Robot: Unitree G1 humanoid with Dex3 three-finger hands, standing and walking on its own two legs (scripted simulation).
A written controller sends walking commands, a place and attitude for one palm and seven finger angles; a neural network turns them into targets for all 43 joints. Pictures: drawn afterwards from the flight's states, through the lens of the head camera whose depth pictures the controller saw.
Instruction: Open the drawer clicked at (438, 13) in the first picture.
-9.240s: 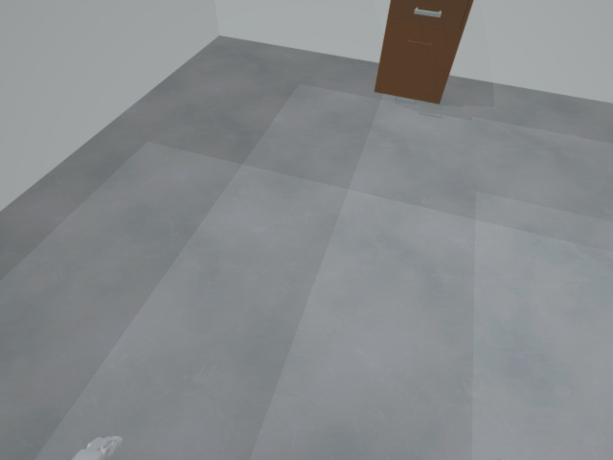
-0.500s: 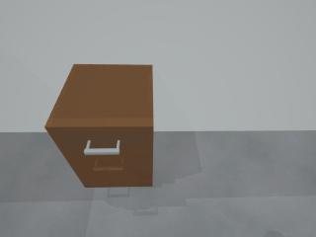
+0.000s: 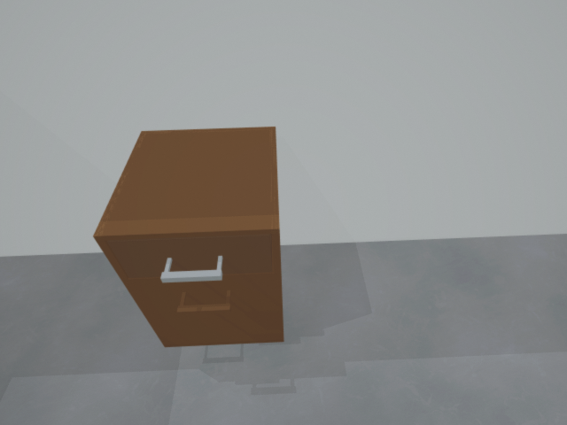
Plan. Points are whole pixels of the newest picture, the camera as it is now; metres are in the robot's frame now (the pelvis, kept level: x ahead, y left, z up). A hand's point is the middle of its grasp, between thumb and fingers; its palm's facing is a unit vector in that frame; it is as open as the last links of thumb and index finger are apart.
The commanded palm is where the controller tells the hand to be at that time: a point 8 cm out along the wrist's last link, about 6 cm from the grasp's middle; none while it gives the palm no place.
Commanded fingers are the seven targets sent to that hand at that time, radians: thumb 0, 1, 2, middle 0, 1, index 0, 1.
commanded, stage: look again from close up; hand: left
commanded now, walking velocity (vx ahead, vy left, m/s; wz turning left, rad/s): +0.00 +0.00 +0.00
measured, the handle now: (193, 268) +0.52 +0.26 -0.23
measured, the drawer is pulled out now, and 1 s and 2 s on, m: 0.00 0.00 0.00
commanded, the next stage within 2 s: come to a stop and stand still in 0.20 s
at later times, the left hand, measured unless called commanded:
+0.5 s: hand out of the picture -0.01 +0.14 -0.17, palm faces +0.03 -0.98 -0.19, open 7.4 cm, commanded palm none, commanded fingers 0.00 0.90 0.90 -0.20 -0.30 -0.20 -0.30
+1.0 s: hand out of the picture +0.00 +0.17 -0.17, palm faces +0.04 -0.98 -0.21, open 7.4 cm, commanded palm none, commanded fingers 0.00 0.90 0.90 -0.20 -0.30 -0.20 -0.30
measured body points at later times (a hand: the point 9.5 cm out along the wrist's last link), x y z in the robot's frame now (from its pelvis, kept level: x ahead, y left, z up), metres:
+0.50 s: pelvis +0.00 -0.02 +0.00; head +0.01 -0.04 +0.45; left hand -0.01 +0.19 -0.15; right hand -0.04 -0.23 -0.16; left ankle -0.06 +0.12 -0.73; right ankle +0.02 -0.14 -0.73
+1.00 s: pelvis -0.01 -0.01 +0.00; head -0.02 -0.02 +0.45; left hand +0.00 +0.22 -0.15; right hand -0.01 -0.22 -0.16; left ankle -0.05 +0.11 -0.73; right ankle +0.02 -0.14 -0.73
